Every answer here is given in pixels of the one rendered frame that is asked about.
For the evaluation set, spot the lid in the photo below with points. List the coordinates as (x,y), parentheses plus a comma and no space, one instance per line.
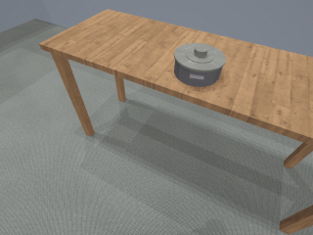
(185,56)

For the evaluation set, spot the pot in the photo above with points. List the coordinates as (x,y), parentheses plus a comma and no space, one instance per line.
(196,78)

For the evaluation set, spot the table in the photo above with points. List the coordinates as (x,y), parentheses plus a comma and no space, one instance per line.
(264,86)

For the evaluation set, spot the knob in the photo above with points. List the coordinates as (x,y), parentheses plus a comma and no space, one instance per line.
(200,50)

